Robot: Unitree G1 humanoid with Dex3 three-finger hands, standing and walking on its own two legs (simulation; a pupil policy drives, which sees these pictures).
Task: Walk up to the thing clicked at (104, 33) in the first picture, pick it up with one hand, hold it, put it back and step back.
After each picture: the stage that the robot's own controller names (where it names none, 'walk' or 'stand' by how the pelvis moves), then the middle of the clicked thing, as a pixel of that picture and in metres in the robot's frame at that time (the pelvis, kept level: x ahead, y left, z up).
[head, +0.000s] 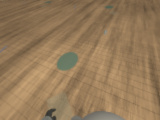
stand; (105, 32) +2.34 -0.34 -0.72
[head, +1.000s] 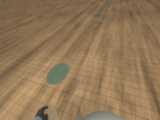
walk; (95, 39) +2.22 +0.06 -0.69
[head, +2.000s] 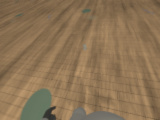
walk; (84, 47) +1.55 +0.31 -0.71
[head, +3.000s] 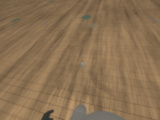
walk; (82, 65) +1.05 +0.27 -0.72
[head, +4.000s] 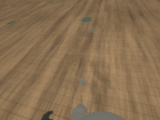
walk; (82, 82) +0.66 +0.23 -0.72
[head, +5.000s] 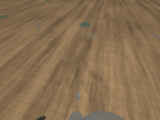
walk; (78, 96) +0.45 +0.18 -0.70
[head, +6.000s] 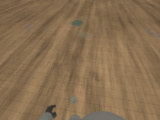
stand; (74, 100) +0.38 +0.22 -0.71
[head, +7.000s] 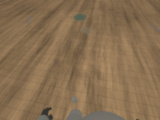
stand; (74, 99) +0.33 +0.20 -0.71
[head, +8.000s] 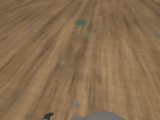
stand; (76, 104) +0.33 +0.19 -0.72
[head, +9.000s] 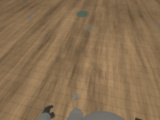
stand; (75, 97) +0.34 +0.18 -0.71
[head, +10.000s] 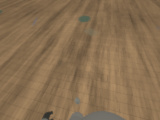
stand; (77, 101) +0.33 +0.18 -0.72
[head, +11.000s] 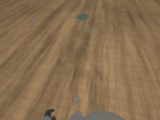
stand; (77, 100) +0.33 +0.18 -0.72
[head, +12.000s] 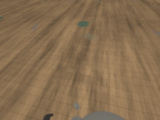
stand; (76, 106) +0.31 +0.19 -0.72
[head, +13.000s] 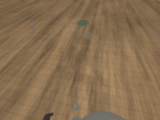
stand; (76, 106) +0.29 +0.18 -0.73
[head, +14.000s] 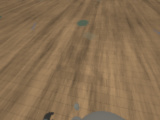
stand; (76, 106) +0.29 +0.19 -0.73
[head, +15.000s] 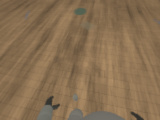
go down; (75, 97) +0.32 +0.18 -0.71
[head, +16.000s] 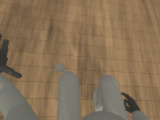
go down; (60, 68) +0.37 +0.25 -0.29
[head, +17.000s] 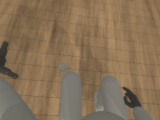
close in; (62, 67) +0.37 +0.26 -0.30
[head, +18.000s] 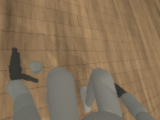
close in; (36, 67) +0.34 +0.29 -0.21
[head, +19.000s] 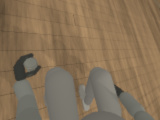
close; (32, 66) +0.35 +0.30 -0.21
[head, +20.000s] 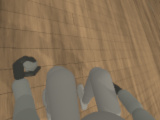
lift; (31, 66) +0.33 +0.30 -0.21
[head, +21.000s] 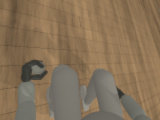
lift; (38, 70) +0.30 +0.29 -0.20
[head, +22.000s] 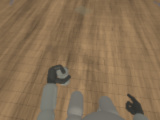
lift; (63, 76) +0.31 +0.20 +0.01
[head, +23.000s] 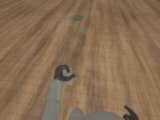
hold; (68, 76) +0.33 +0.18 +0.01
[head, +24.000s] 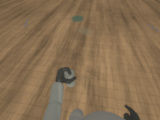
hold; (70, 78) +0.32 +0.17 +0.00
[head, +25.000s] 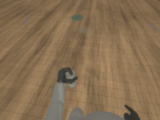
crouch; (71, 78) +0.33 +0.16 -0.01
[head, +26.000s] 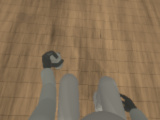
lower; (57, 61) +0.40 +0.25 -0.11
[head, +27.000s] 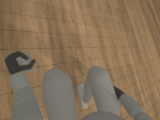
lower; (26, 62) +0.37 +0.31 -0.21
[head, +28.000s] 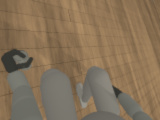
lower; (23, 61) +0.38 +0.32 -0.22
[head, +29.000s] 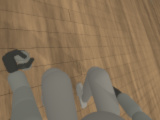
lower; (24, 61) +0.37 +0.32 -0.22
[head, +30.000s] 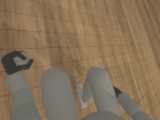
lower; (23, 62) +0.37 +0.33 -0.21
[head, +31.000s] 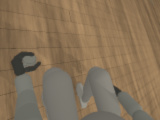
open; (29, 63) +0.36 +0.30 -0.22
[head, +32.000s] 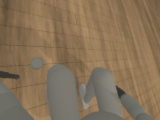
stand; (36, 64) +0.34 +0.29 -0.22
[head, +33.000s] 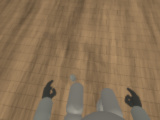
walk; (73, 78) +0.37 +0.21 -0.49
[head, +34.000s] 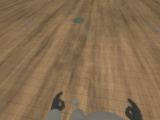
stand; (75, 102) +0.33 +0.19 -0.66
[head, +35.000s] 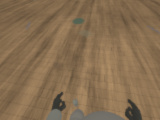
stand; (75, 103) +0.34 +0.19 -0.67
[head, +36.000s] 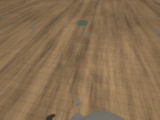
stand; (78, 102) +0.35 +0.18 -0.72
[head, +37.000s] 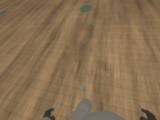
walk; (82, 88) +0.42 +0.21 -0.70
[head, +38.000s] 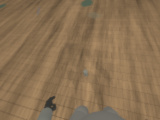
walk; (85, 73) +0.67 +0.15 -0.70
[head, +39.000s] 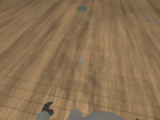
walk; (81, 61) +0.98 +0.18 -0.71
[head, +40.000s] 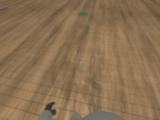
stand; (81, 63) +1.02 +0.19 -0.71
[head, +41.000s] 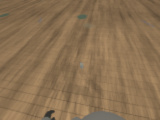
stand; (81, 65) +1.02 +0.21 -0.72
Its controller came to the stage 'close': yes
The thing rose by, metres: 0.70
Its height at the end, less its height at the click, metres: +0.00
